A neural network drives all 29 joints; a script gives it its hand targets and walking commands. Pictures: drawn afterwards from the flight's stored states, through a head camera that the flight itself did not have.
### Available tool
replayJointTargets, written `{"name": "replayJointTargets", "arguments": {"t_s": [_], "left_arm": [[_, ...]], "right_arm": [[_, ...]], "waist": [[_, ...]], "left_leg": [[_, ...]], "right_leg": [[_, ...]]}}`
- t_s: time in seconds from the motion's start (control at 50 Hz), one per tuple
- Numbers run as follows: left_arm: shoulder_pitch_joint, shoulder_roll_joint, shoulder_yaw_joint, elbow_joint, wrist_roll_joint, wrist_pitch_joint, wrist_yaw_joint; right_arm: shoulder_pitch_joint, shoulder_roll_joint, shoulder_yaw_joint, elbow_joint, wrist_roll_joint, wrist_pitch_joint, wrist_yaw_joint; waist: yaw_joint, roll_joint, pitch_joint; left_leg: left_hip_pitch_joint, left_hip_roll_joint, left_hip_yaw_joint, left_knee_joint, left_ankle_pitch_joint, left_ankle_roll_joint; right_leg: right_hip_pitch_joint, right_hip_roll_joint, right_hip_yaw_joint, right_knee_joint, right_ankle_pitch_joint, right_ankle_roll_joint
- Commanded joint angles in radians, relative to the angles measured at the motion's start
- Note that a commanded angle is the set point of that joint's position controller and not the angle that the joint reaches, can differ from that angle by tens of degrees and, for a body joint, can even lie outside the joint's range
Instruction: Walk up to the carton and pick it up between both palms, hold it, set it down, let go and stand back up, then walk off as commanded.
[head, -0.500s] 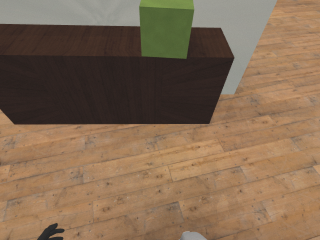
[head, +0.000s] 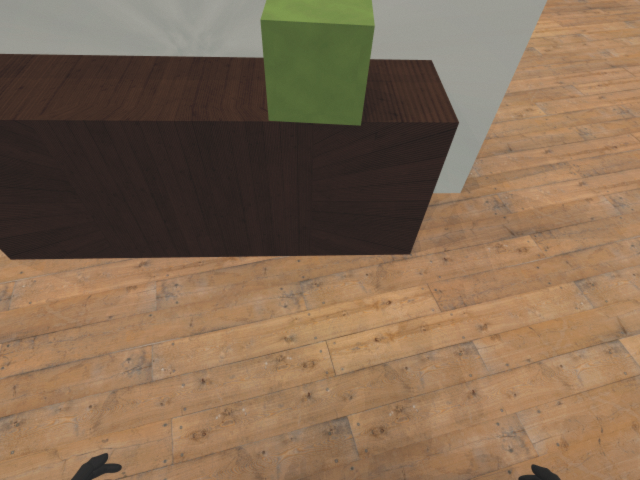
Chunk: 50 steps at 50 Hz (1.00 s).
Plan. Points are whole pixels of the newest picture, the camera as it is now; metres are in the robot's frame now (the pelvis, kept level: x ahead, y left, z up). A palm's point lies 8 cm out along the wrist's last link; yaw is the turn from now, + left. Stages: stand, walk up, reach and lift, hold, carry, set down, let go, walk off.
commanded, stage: walk off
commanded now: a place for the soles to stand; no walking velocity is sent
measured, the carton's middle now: (317, 58) +1.07 +0.01 -0.02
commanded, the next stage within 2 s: stand in 1.04 s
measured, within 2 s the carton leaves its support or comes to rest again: neither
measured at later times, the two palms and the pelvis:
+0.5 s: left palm out of the picture +0.11 +0.31 -0.10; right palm out of the picture +0.08 -0.30 -0.09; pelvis +0.00 +0.00 +0.00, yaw -1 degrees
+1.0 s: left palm out of the picture +0.10 +0.30 -0.09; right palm out of the picture +0.07 -0.31 -0.09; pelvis -0.01 +0.00 +0.00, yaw -1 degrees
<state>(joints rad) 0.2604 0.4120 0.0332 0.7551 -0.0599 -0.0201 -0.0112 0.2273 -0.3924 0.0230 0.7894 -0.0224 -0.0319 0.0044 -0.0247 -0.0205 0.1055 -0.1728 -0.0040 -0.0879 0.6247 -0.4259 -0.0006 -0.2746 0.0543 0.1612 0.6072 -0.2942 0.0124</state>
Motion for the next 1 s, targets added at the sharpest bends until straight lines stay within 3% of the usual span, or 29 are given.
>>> {"name": "replayJointTargets", "arguments": {"t_s": [0.0,0.02,0.04,0.08,0.1,0.12,0.16,0.18,0.2,0.24,0.28,0.32,0.36,0.4,0.42,0.44,0.46,0.5,0.54,0.58,0.6,0.62,0.64,0.72,0.76,0.78,0.8,0.88,0.98], "left_arm": [[-0.023,0.216,0.057,-0.015,0.067,-0.033,0.016],[-0.029,0.202,0.059,-0.021,0.066,-0.031,0.018],[-0.05,0.185,0.06,-0.028,0.069,-0.028,0.024],[-0.07,0.14,0.051,-0.031,0.079,-0.02,0.029],[-0.073,0.139,0.049,-0.021,0.073,-0.022,0.032],[-0.079,0.147,0.05,-0.025,0.076,-0.021,0.025],[-0.06,0.145,0.054,-0.019,0.083,-0.025,0.021],[-0.032,0.141,0.054,-0.004,0.087,-0.028,0.017],[0.008,0.14,0.055,0.004,0.085,-0.034,0.015],[0.059,0.208,0.069,0.006,0.092,-0.055,0.018],[0.08,0.228,0.069,-0.001,0.076,-0.053,0.023],[0.052,0.224,0.073,-0.011,0.082,-0.049,0.023],[0.011,0.222,0.063,-0.019,0.079,-0.04,0.024],[-0.097,0.19,0.062,-0.048,0.071,-0.023,0.021],[-0.116,0.156,0.065,-0.057,0.07,-0.019,0.024],[-0.093,0.13,0.057,-0.058,0.073,-0.013,0.027],[-0.068,0.138,0.055,-0.036,0.079,-0.012,0.034],[-0.031,0.157,0.065,-0.04,0.074,-0.022,0.02],[-0.004,0.13,0.06,-0.005,0.079,-0.025,0.013],[0.019,0.176,0.061,-0.007,0.089,-0.045,0.01],[0.015,0.209,0.067,-0.011,0.088,-0.048,0.015],[-0.024,0.222,0.062,-0.011,0.081,-0.047,0.017],[-0.009,0.241,0.068,-0.004,0.08,-0.044,0.014],[-0.107,0.205,0.063,-0.007,0.078,-0.028,0.011],[-0.106,0.16,0.057,-0.015,0.077,-0.029,0.014],[-0.067,0.152,0.053,-0.015,0.077,-0.03,0.014],[-0.061,0.148,0.058,-0.016,0.078,-0.03,0.018],[-0.053,0.204,0.056,0.0,0.083,-0.038,0.011],[-0.077,0.181,0.059,0.009,0.083,-0.026,0.013]], "right_arm": [[0.019,-0.195,-0.094,0.014,0.003,-0.032,-0.011],[0.032,-0.213,-0.102,0.015,0.001,-0.036,-0.015],[0.066,-0.255,-0.119,0.024,-0.002,-0.039,-0.014],[0.073,-0.29,-0.127,0.037,-0.001,-0.037,-0.014],[0.052,-0.303,-0.121,0.032,0.004,-0.037,-0.012],[0.033,-0.302,-0.124,0.027,0.0,-0.032,-0.015],[0.041,-0.293,-0.12,0.005,0.002,-0.032,-0.013],[0.034,-0.285,-0.115,0.009,0.008,-0.029,-0.014],[-0.009,-0.28,-0.115,-0.001,0.014,-0.021,-0.01],[-0.014,-0.219,-0.097,-0.023,0.028,-0.018,-0.014],[-0.05,-0.171,-0.089,-0.033,0.032,-0.013,-0.021],[-0.019,-0.175,-0.093,-0.018,0.014,-0.011,-0.021],[0.011,-0.186,-0.101,0.003,0.009,-0.024,-0.012],[0.081,-0.201,-0.117,0.034,0.008,-0.041,-0.016],[0.091,-0.265,-0.128,0.037,-0.003,-0.049,-0.019],[0.061,-0.322,-0.139,0.037,-0.013,-0.043,-0.018],[0.047,-0.316,-0.137,0.037,-0.007,-0.041,-0.011],[-0.034,-0.281,-0.13,-0.005,-0.009,-0.044,-0.001],[-0.058,-0.247,-0.118,-0.012,0.003,-0.031,-0.001],[-0.047,-0.221,-0.1,-0.022,0.014,-0.02,0.0],[-0.037,-0.204,-0.089,-0.015,0.023,-0.013,0.0],[-0.027,-0.188,-0.088,-0.002,0.034,-0.006,-0.001],[-0.025,-0.182,-0.091,0.004,0.031,-0.003,-0.003],[0.034,-0.18,-0.098,0.041,0.009,-0.016,0.0],[0.001,-0.232,-0.108,0.045,0.003,-0.023,0.002],[-0.015,-0.252,-0.107,0.039,0.004,-0.023,0.0],[-0.037,-0.246,-0.108,0.03,0.001,-0.024,0.003],[-0.045,-0.199,-0.085,0.014,0.015,-0.012,0.001],[-0.037,-0.214,-0.097,0.028,0.0,-0.019,0.004]], "waist": [[0.007,-0.06,-0.133],[-0.001,-0.055,-0.178],[-0.011,0.037,-0.178],[-0.017,0.103,-0.092],[-0.008,0.174,-0.065],[0.002,0.111,-0.054],[0.006,0.151,-0.025],[0.017,0.123,-0.028],[0.039,0.156,-0.065],[0.039,0.012,-0.182],[0.064,-0.121,-0.164],[0.058,-0.172,-0.096],[0.038,-0.182,-0.096],[-0.025,-0.05,-0.148],[-0.035,0.086,-0.138],[0.001,0.15,-0.063],[0.012,0.159,0.001],[0.052,0.1,0.047],[0.054,0.167,0.006],[0.047,0.117,-0.116],[0.038,-0.005,-0.131],[0.017,-0.008,-0.136],[0.022,-0.073,-0.113],[-0.001,-0.121,-0.028],[0.02,0.051,-0.027],[0.027,0.084,-0.051],[0.046,0.076,-0.026],[0.031,-0.024,-0.086],[0.025,0.023,-0.056]], "left_leg": [[-0.013,0.02,0.03,-0.047,0.2,0.04],[0.127,0.062,-0.027,-0.074,0.371,0.063],[0.185,0.133,-0.134,-0.115,0.538,0.096],[0.18,0.267,-0.225,-0.128,0.844,0.182],[0.153,0.292,-0.233,-0.134,0.887,0.209],[0.172,0.304,-0.252,-0.134,0.889,0.222],[0.158,0.294,-0.235,-0.107,0.892,0.216],[0.117,0.25,-0.165,-0.084,0.856,0.184],[0.067,0.197,-0.115,-0.053,0.723,0.146],[-0.076,0.057,-0.022,0.088,0.47,0.059],[-0.203,-0.034,0.064,0.213,-0.081,0.036],[-0.259,0.005,0.049,0.246,-0.211,0.015],[-0.16,0.026,0.064,0.075,-0.108,0.019],[0.102,0.045,0.002,-0.179,0.243,0.03],[0.148,0.142,-0.176,-0.247,0.346,0.078],[0.116,0.289,-0.331,-0.268,0.42,0.161],[-0.016,0.379,-0.35,-0.29,0.418,0.226],[-0.103,0.314,-0.297,-0.265,0.322,0.228],[-0.025,0.201,-0.136,-0.174,0.368,0.158],[-0.089,0.091,-0.052,-0.064,0.297,0.075],[-0.126,0.042,-0.022,-0.018,0.193,0.054],[-0.095,-0.002,0.028,-0.001,0.011,0.041],[-0.096,-0.025,0.036,0.013,-0.058,0.038],[0.014,0.023,0.018,-0.146,0.053,0.049],[-0.016,0.12,-0.114,-0.24,0.132,0.095],[-0.037,0.159,-0.172,-0.268,0.071,0.104],[-0.068,0.177,-0.168,-0.256,0.149,0.122],[-0.062,0.041,-0.012,-0.1,0.117,0.055],[-0.039,0.097,-0.097,-0.236,0.023,0.078]], "right_leg": [[0.092,-0.172,0.217,-0.113,0.317,-0.185],[0.026,-0.124,0.136,-0.021,0.404,-0.143],[-0.055,-0.059,0.035,0.079,0.436,-0.098],[-0.144,-0.009,-0.073,0.138,0.173,-0.063],[-0.146,-0.011,-0.087,0.174,0.031,-0.053],[-0.166,-0.011,-0.093,0.167,-0.086,-0.049],[-0.166,-0.025,-0.115,0.088,-0.153,-0.048],[-0.092,-0.025,-0.117,0.002,-0.047,-0.058],[0.027,-0.024,-0.086,-0.078,0.17,-0.079],[0.252,-0.146,0.16,-0.104,0.53,-0.162],[0.272,-0.292,0.356,-0.162,0.493,-0.273],[0.221,-0.32,0.376,-0.21,0.398,-0.292],[0.152,-0.27,0.27,-0.163,0.382,-0.244],[-0.009,-0.131,0.1,0.025,0.39,-0.127],[-0.123,-0.04,0.017,0.147,0.305,-0.076],[-0.21,0.018,-0.063,0.185,0.042,-0.05],[-0.167,-0.012,-0.081,0.193,-0.269,-0.041],[-0.092,-0.03,-0.093,0.16,-0.224,-0.046],[0.0,-0.024,-0.113,-0.053,0.023,-0.059],[0.17,-0.082,0.049,-0.123,0.275,-0.109],[0.177,-0.152,0.172,-0.17,0.229,-0.135],[0.103,-0.208,0.254,-0.207,0.071,-0.184],[0.057,-0.242,0.322,-0.272,-0.083,-0.198],[-0.101,-0.156,0.151,-0.272,-0.148,-0.131],[-0.061,-0.077,0.027,-0.118,0.061,-0.087],[-0.022,-0.043,0.0,-0.088,0.041,-0.077],[0.008,-0.04,-0.035,-0.073,0.087,-0.07],[0.057,-0.145,0.146,-0.178,0.116,-0.135],[-0.025,-0.089,0.056,-0.161,-0.026,-0.093]]}}
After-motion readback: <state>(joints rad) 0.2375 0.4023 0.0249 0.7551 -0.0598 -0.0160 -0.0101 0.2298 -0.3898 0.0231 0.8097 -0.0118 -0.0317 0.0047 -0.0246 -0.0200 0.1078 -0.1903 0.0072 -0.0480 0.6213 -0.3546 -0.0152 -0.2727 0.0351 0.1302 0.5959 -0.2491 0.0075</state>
